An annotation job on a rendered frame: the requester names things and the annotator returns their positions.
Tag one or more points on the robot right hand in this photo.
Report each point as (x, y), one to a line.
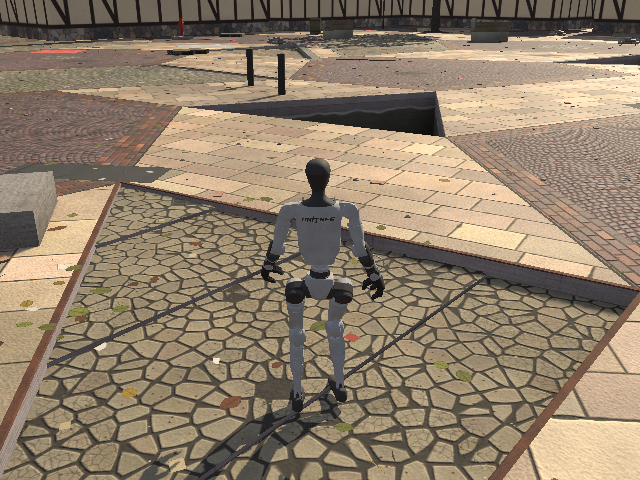
(379, 284)

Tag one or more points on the right robot upper arm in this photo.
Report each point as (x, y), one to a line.
(351, 212)

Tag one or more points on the humanoid robot torso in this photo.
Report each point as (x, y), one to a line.
(319, 240)

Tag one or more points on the robot right forearm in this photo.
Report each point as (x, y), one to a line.
(369, 265)

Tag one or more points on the robot left hand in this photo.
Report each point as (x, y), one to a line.
(265, 273)

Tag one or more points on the robot right shin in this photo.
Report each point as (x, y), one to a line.
(337, 354)

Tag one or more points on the left robot upper arm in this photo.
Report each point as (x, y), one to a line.
(286, 213)

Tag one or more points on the robot left forearm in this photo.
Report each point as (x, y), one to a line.
(270, 259)

